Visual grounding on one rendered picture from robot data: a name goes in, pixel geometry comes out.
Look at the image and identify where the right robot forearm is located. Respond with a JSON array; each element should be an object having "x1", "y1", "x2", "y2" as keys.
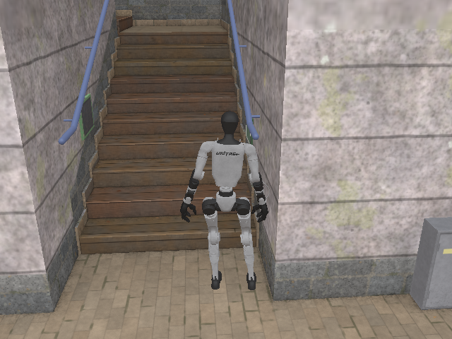
[{"x1": 253, "y1": 172, "x2": 266, "y2": 205}]

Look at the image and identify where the left robot thigh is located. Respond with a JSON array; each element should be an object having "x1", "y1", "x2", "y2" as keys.
[{"x1": 202, "y1": 197, "x2": 220, "y2": 245}]

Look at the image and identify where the right robot hand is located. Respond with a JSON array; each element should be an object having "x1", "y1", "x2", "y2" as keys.
[{"x1": 251, "y1": 203, "x2": 268, "y2": 222}]

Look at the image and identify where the robot right upper arm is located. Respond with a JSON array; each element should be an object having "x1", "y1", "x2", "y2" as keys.
[{"x1": 243, "y1": 143, "x2": 260, "y2": 183}]

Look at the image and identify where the left robot forearm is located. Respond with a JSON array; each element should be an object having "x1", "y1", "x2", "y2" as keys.
[{"x1": 183, "y1": 169, "x2": 199, "y2": 204}]

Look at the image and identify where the left robot hand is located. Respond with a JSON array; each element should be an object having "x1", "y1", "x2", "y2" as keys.
[{"x1": 180, "y1": 202, "x2": 196, "y2": 222}]

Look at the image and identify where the robot left upper arm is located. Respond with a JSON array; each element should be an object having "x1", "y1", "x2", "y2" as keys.
[{"x1": 193, "y1": 141, "x2": 214, "y2": 180}]

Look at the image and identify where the humanoid robot torso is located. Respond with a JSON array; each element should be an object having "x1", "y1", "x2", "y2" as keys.
[{"x1": 211, "y1": 139, "x2": 244, "y2": 212}]

